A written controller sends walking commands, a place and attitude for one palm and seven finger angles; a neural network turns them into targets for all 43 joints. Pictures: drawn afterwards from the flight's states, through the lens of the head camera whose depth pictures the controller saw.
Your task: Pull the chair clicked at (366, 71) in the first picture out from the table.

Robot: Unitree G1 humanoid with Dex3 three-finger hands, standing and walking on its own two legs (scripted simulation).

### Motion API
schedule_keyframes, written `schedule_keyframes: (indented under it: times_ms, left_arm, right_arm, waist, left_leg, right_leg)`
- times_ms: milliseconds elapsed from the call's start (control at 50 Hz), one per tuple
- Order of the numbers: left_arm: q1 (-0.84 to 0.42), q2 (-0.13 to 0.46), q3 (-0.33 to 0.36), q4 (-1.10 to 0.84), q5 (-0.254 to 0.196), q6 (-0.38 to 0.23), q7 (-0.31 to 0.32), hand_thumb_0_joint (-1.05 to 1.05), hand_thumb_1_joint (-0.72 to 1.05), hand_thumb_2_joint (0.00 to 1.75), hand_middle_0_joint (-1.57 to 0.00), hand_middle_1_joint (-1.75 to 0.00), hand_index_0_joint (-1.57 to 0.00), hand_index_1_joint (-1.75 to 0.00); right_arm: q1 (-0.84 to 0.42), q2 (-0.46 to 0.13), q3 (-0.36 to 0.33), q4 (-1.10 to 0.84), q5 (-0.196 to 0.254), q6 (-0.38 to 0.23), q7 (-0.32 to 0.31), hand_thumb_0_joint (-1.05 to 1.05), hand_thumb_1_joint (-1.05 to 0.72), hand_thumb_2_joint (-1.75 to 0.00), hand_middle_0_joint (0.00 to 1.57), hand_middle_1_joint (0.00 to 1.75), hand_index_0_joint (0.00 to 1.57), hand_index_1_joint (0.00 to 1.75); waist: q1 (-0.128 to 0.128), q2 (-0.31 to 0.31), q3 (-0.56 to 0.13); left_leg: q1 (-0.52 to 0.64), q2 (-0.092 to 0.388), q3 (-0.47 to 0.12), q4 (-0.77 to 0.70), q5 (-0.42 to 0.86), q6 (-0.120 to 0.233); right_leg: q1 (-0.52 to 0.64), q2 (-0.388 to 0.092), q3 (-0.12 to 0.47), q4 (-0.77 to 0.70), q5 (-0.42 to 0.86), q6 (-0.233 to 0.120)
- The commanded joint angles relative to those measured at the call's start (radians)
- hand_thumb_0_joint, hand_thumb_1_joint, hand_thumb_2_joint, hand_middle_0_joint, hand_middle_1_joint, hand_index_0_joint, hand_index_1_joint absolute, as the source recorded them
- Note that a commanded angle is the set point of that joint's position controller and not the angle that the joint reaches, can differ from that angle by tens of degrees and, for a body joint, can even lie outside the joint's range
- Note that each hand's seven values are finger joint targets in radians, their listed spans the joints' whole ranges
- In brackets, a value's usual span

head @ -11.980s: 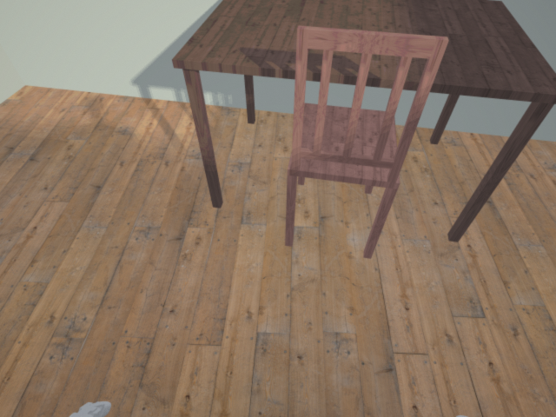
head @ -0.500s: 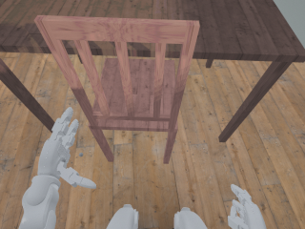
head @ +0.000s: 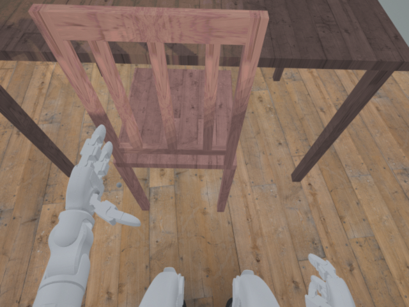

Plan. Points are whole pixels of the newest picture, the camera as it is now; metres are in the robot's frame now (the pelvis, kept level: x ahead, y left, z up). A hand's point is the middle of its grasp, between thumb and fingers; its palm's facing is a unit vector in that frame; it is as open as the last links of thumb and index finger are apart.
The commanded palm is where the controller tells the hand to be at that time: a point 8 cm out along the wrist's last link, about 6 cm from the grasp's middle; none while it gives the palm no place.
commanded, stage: aim the fingers beside a spindle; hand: left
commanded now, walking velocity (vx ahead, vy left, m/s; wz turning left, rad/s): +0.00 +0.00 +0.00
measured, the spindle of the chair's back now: (166, 106) +0.52 +0.10 +0.04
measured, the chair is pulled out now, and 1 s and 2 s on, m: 0.00 0.00 -0.04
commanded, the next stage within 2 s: push the fingers through the gap in 0.90 s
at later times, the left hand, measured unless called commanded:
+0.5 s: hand (130, 173) +0.37 +0.16 +0.01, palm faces -0.01 -1.00 -0.05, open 16.9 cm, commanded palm +0.34 +0.22 +0.01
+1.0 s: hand (129, 175) +0.36 +0.17 +0.01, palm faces -0.01 -1.00 -0.05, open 17.0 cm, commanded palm +0.34 +0.22 +0.01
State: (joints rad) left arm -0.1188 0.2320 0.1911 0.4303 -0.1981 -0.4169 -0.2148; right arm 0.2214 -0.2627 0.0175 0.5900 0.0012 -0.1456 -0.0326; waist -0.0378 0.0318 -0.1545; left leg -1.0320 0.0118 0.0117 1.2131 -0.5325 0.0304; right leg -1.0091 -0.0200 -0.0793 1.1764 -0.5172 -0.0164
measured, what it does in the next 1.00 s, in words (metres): stands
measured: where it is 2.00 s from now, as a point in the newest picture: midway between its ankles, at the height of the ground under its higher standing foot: outside the picture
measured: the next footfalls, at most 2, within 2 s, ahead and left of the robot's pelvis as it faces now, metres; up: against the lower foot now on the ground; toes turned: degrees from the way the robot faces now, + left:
none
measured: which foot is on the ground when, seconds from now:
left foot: down 0.00-1.00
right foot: down 0.00-1.00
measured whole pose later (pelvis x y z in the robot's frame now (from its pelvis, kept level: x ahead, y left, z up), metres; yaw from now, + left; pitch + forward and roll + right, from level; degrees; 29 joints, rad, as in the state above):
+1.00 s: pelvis +0.00 +0.00 -0.01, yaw +0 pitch +22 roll -2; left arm -0.25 0.23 0.20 0.54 -0.17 -0.45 -0.17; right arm 0.21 -0.26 0.02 0.58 0.00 -0.09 -0.02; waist -0.05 0.03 -0.15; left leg -1.11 0.01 0.01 1.27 -0.54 0.03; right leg -1.09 -0.02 -0.07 1.23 -0.53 -0.02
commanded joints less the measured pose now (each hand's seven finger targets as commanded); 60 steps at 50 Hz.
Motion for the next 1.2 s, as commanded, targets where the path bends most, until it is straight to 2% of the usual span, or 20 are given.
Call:
schedule_keyframes:
  times_ms: [0,80,200,280,340,460,500,560,600,620,660,700,740,800,840,900,940,980,1100,1180]
  left_arm:
    - [-0.285,0.137,0.037,-0.204,-0.009,-0.083,0.005,0.0,-0.5,0.3,-0.06,-0.08,-0.06,-0.08]
    - [-0.266,0.144,0.053,-0.197,-0.003,-0.091,0.02,0.0,-0.5,0.3,-0.06,-0.08,-0.06,-0.08]
    - [-0.325,0.124,0.031,-0.105,0.018,-0.079,0.041,0.0,-0.5,0.3,-0.06,-0.08,-0.06,-0.08]
    - [-0.395,0.146,0.056,-0.092,0.026,-0.096,0.057,0.0,-0.5,0.3,-0.06,-0.08,-0.06,-0.08]
    - [-0.318,0.164,0.078,-0.134,0.023,-0.105,0.057,0.0,-0.5,0.3,-0.06,-0.08,-0.06,-0.08]
    - [-0.29,0.163,0.084,-0.104,0.011,-0.086,0.044,0.0,-0.5,0.3,-0.06,-0.08,-0.06,-0.08]
    - [-0.317,0.13,0.044,-0.135,0.007,-0.098,0.039,0.0,-0.5,0.3,-0.06,-0.08,-0.06,-0.08]
    - [-0.308,0.139,0.05,-0.157,0.005,-0.113,0.037,0.0,-0.5,0.3,-0.06,-0.08,-0.06,-0.08]
    - [-0.337,0.106,0.005,-0.184,0.005,-0.118,0.033,0.0,-0.5,0.3,-0.06,-0.08,-0.06,-0.08]
    - [-0.313,0.128,0.032,-0.156,0.007,-0.115,0.034,0.0,-0.5,0.3,-0.06,-0.08,-0.06,-0.08]
    - [-0.354,0.137,0.037,-0.119,0.012,-0.11,0.038,0.0,-0.5,0.3,-0.06,-0.08,-0.06,-0.08]
    - [-0.365,0.142,0.04,-0.129,0.017,-0.113,0.044,0.0,-0.5,0.3,-0.06,-0.08,-0.06,-0.08]
    - [-0.344,0.139,0.048,-0.113,0.014,-0.105,0.049,0.0,-0.5,0.3,-0.06,-0.08,-0.06,-0.08]
    - [-0.324,0.16,0.065,-0.127,0.017,-0.105,0.052,0.0,-0.5,0.3,-0.06,-0.08,-0.06,-0.08]
    - [-0.327,0.162,0.072,-0.101,0.016,-0.1,0.051,0.0,-0.5,0.3,-0.06,-0.08,-0.06,-0.08]
    - [-0.362,0.143,0.048,-0.11,0.015,-0.102,0.045,0.0,-0.5,0.3,-0.06,-0.08,-0.06,-0.08]
    - [-0.35,0.162,0.066,-0.1,0.014,-0.103,0.04,0.0,-0.5,0.3,-0.06,-0.08,-0.06,-0.08]
    - [-0.36,0.141,0.046,-0.124,0.012,-0.106,0.038,0.0,-0.5,0.3,-0.06,-0.08,-0.06,-0.08]
    - [-0.467,0.161,0.049,-0.088,0.02,-0.111,0.04,0.0,-0.5,0.3,-0.06,-0.08,-0.06,-0.08]
    - [-0.468,0.159,0.054,-0.064,0.023,-0.104,0.043,0.0,-0.5,0.3,-0.06,-0.08,-0.06,-0.08]
  right_arm:
    - [0.017,-0.143,-0.06,-0.117,-0.003,-0.043,-0.009,0.0,-0.9,-0.9,0.2,0.3,0.2,0.3]
    - [0.026,-0.143,-0.065,-0.115,-0.008,-0.034,-0.002,0.0,-0.9,-0.9,0.2,0.3,0.2,0.3]
    - [0.032,-0.146,-0.064,-0.108,-0.007,-0.01,0.004,0.0,-0.9,-0.9,0.2,0.3,0.2,0.3]
    - [0.038,-0.144,-0.064,-0.1,-0.01,0.002,0.006,0.0,-0.9,-0.9,0.2,0.3,0.2,0.3]
    - [0.044,-0.14,-0.066,-0.121,-0.013,0.009,0.013,0.0,-0.9,-0.9,0.2,0.3,0.2,0.3]
    - [0.04,-0.14,-0.064,-0.121,-0.004,0.028,0.014,0.0,-0.9,-0.9,0.2,0.3,0.2,0.3]
    - [0.033,-0.139,-0.064,-0.125,-0.002,0.023,0.012,0.0,-0.9,-0.9,0.2,0.3,0.2,0.3]
    - [0.039,-0.141,-0.066,-0.117,-0.005,0.016,0.008,0.0,-0.9,-0.9,0.2,0.3,0.2,0.3]
    - [0.038,-0.137,-0.068,-0.116,-0.005,0.008,0.007,0.0,-0.9,-0.9,0.2,0.3,0.2,0.3]
    - [0.044,-0.141,-0.069,-0.107,-0.005,0.009,0.007,0.0,-0.9,-0.9,0.2,0.3,0.2,0.3]
    - [0.036,-0.144,-0.066,-0.097,-0.004,0.01,0.004,0.0,-0.9,-0.9,0.2,0.3,0.2,0.3]
    - [0.035,-0.145,-0.065,-0.104,-0.005,0.007,0.003,0.0,-0.9,-0.9,0.2,0.3,0.2,0.3]
    - [0.033,-0.144,-0.066,-0.106,-0.006,0.009,0.006,0.0,-0.9,-0.9,0.2,0.3,0.2,0.3]
    - [0.032,-0.143,-0.064,-0.118,-0.007,0.012,0.009,0.0,-0.9,-0.9,0.2,0.3,0.2,0.3]
    - [0.03,-0.142,-0.062,-0.116,-0.005,0.018,0.01,0.0,-0.9,-0.9,0.2,0.3,0.2,0.3]
    - [0.028,-0.141,-0.06,-0.122,-0.005,0.018,0.009,0.0,-0.9,-0.9,0.2,0.3,0.2,0.3]
    - [0.03,-0.143,-0.059,-0.12,-0.004,0.019,0.008,0.0,-0.9,-0.9,0.2,0.3,0.2,0.3]
    - [0.033,-0.141,-0.062,-0.12,-0.005,0.016,0.01,0.0,-0.9,-0.9,0.2,0.3,0.2,0.3]
    - [0.043,-0.146,-0.061,-0.096,-0.005,0.011,0.002,0.0,-0.9,-0.9,0.2,0.3,0.2,0.3]
    - [0.055,-0.148,-0.062,-0.09,-0.009,0.014,0.007,0.0,-0.9,-0.9,0.2,0.3,0.2,0.3]
  waist:
    - [-0.027,0.021,-0.348]
    - [-0.011,0.03,-0.408]
    - [-0.031,-0.007,-0.362]
    - [-0.029,0.004,-0.393]
    - [0.0,0.025,-0.472]
    - [-0.017,-0.031,-0.382]
    - [-0.029,-0.011,-0.382]
    - [-0.023,-0.002,-0.405]
    - [-0.039,0.025,-0.407]
    - [-0.029,0.017,-0.405]
    - [-0.039,-0.009,-0.361]
    - [-0.029,0.022,-0.378]
    - [-0.027,-0.01,-0.388]
    - [-0.014,0.008,-0.417]
    - [-0.021,-0.022,-0.393]
    - [-0.032,-0.007,-0.388]
    - [-0.022,0.006,-0.39]
    - [-0.025,0.006,-0.411]
    - [-0.05,0.011,-0.4]
    - [-0.04,0.029,-0.435]
  left_leg:
    - [0.242,-0.001,-0.067,-0.148,0.271,-0.011]
    - [0.275,0.0,-0.068,-0.139,0.339,-0.018]
    - [0.223,0.001,-0.071,-0.125,0.298,-0.014]
    - [0.221,-0.001,-0.068,-0.113,0.292,-0.017]
    - [0.26,-0.002,-0.063,-0.117,0.372,-0.019]
    - [0.174,-0.002,-0.051,-0.119,0.299,-0.012]
    - [0.19,-0.003,-0.055,-0.117,0.284,-0.008]
    - [0.216,-0.002,-0.058,-0.118,0.3,-0.011]
    - [0.25,0.0,-0.066,-0.114,0.319,-0.011]
    - [0.247,0.001,-0.065,-0.115,0.313,-0.014]
    - [0.199,-0.001,-0.065,-0.112,0.255,-0.012]
    - [0.211,-0.004,-0.066,-0.113,0.266,-0.012]
    - [0.21,-0.004,-0.063,-0.113,0.267,-0.012]
    - [0.207,-0.007,-0.061,-0.11,0.287,-0.012]
    - [0.18,-0.007,-0.055,-0.107,0.274,-0.01]
    - [0.18,-0.008,-0.056,-0.104,0.26,-0.008]
    - [0.178,-0.008,-0.054,-0.105,0.26,-0.01]
    - [0.203,-0.006,-0.059,-0.107,0.278,-0.011]
    - [0.194,-0.004,-0.064,-0.092,0.258,-0.009]
    - [0.225,-0.005,-0.069,-0.097,0.312,-0.017]
  right_leg:
    - [0.15,0.01,0.046,-0.146,0.208,-0.014]
    - [0.165,0.007,0.045,-0.127,0.262,-0.014]
    - [0.114,0.011,0.042,-0.116,0.23,-0.013]
    - [0.111,0.01,0.048,-0.105,0.228,-0.015]
    - [0.174,0.011,0.052,-0.094,0.303,-0.016]
    - [0.179,0.012,0.06,-0.115,0.273,-0.011]
    - [0.159,0.012,0.059,-0.117,0.251,-0.012]
    - [0.164,0.01,0.058,-0.117,0.256,-0.014]
    - [0.136,0.01,0.052,-0.114,0.258,-0.014]
    - [0.133,0.01,0.052,-0.117,0.25,-0.014]
    - [0.113,0.009,0.054,-0.119,0.205,-0.012]
    - [0.118,0.01,0.054,-0.113,0.208,-0.017]
    - [0.13,0.008,0.054,-0.117,0.217,-0.014]
    - [0.154,0.011,0.058,-0.108,0.24,-0.017]
    - [0.158,0.011,0.061,-0.112,0.242,-0.014]
    - [0.144,0.013,0.062,-0.112,0.226,-0.014]
    - [0.15,0.012,0.066,-0.114,0.227,-0.016]
    - [0.149,0.012,0.06,-0.11,0.237,-0.015]
    - [0.108,0.014,0.061,-0.108,0.21,-0.015]
    - [0.114,0.012,0.055,-0.099,0.248,-0.017]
